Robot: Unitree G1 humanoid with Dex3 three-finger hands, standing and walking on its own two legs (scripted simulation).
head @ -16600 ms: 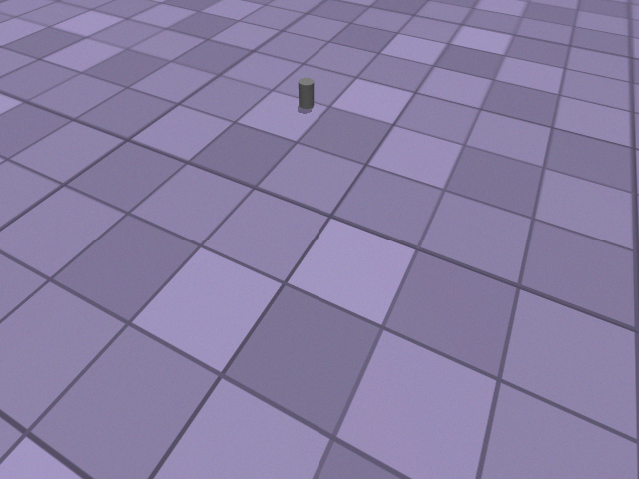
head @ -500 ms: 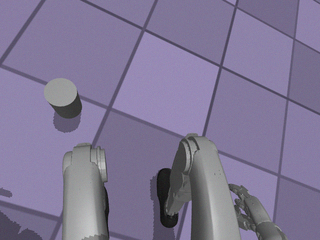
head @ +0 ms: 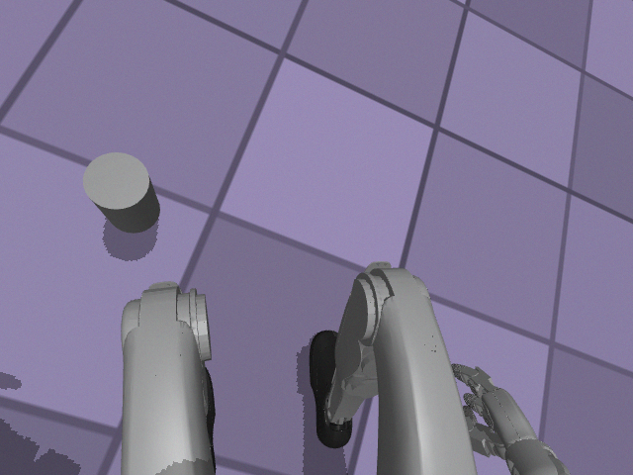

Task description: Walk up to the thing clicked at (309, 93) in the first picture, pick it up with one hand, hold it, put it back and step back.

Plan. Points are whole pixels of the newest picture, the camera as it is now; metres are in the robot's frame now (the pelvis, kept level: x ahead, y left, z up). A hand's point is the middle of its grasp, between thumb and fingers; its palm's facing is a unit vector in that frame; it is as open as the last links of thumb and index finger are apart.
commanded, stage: go down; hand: left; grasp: from the side
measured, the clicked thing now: (126, 196) +0.49 +0.23 -0.29
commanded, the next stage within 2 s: none
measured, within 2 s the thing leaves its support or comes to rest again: neither
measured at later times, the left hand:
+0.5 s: hand out of the picture +0.40 +0.43 +0.03, palm faces +0.23 -0.97 -0.05, open 17.7 cm
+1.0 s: hand out of the picture +0.40 +0.43 +0.03, palm faces +0.23 -0.97 -0.06, open 17.6 cm
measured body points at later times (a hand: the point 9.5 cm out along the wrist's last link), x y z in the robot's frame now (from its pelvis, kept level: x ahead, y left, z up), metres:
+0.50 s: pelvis +0.00 +0.00 +0.00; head +0.21 +0.08 +0.39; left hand +0.38 +0.48 +0.04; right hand +0.15 -0.28 -0.09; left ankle +0.08 +0.11 -0.33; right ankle +0.12 -0.13 -0.33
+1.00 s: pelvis +0.00 +0.00 +0.00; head +0.22 +0.08 +0.39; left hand +0.38 +0.48 +0.04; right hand +0.14 -0.28 -0.09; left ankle +0.08 +0.11 -0.33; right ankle +0.12 -0.13 -0.33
